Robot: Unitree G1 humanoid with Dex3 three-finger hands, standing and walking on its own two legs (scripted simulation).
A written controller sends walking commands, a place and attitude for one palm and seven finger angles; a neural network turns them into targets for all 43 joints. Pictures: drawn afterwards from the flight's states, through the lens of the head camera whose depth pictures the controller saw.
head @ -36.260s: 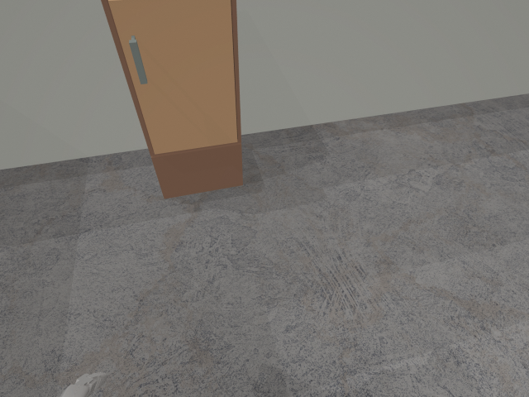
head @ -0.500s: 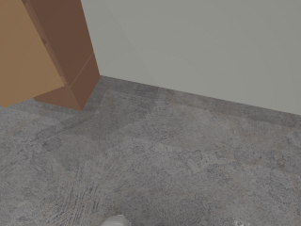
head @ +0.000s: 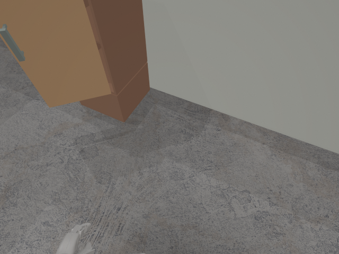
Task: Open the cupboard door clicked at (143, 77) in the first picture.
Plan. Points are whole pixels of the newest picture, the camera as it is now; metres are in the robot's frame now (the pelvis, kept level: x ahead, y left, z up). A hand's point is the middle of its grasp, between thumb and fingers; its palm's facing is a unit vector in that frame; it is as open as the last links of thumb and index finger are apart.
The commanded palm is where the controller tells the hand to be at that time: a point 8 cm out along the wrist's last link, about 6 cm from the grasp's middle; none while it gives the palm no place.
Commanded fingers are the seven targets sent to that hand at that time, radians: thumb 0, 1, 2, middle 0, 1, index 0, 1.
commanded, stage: turn to face it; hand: left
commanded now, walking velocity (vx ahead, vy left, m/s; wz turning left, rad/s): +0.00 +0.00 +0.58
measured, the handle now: (13, 43) +0.88 +0.68 -0.03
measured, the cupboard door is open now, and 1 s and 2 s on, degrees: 45 45 45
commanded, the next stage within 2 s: take the last steps up to it in 0.44 s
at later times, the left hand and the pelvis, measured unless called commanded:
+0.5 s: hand out of the picture -0.03 +0.23 -0.19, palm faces +0.32 -0.92 -0.23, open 7.3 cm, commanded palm none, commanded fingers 0.00 0.90 0.90 -0.20 -0.30 -0.20 -0.30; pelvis +0.01 +0.02 +0.00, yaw +16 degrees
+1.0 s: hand out of the picture -0.01 +0.19 -0.15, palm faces +0.43 -0.88 -0.20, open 7.3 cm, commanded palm none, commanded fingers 0.00 0.90 0.90 -0.20 -0.30 -0.20 -0.30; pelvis +0.06 +0.03 +0.01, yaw +23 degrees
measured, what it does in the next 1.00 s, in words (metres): steps on the spot, turning left: left foot, then right foot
